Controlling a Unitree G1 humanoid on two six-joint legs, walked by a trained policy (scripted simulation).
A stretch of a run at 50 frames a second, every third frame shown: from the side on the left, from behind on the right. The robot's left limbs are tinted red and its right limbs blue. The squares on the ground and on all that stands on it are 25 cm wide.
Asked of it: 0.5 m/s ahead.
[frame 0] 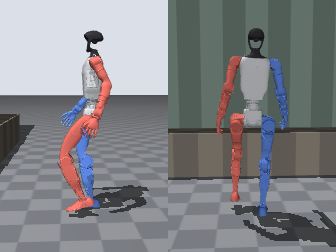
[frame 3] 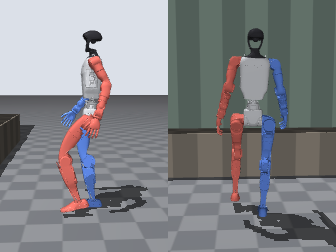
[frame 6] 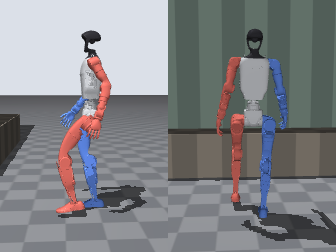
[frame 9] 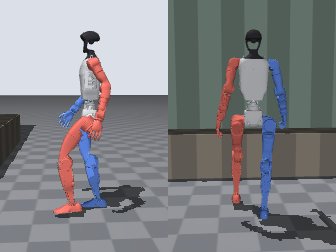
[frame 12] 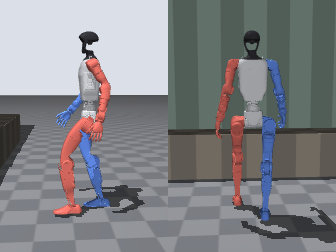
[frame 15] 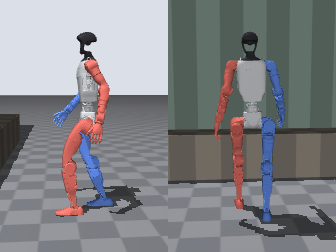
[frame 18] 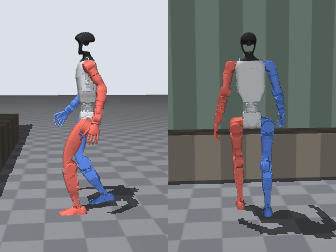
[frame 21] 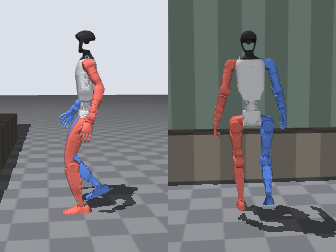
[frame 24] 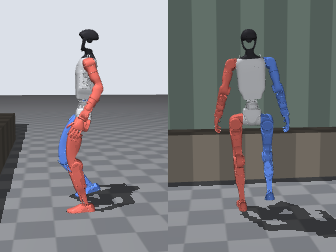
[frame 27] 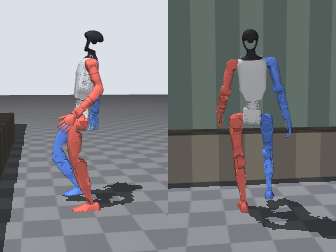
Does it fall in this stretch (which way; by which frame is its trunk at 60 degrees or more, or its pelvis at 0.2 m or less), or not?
no
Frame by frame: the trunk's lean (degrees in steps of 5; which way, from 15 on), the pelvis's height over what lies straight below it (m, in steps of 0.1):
0: 5, 0.8
3: 5, 0.8
6: 0, 0.8
9: 0, 0.8
12: 0, 0.8
15: 0, 0.8
18: 5, 0.8
21: 5, 0.8
24: 5, 0.8
27: 10, 0.8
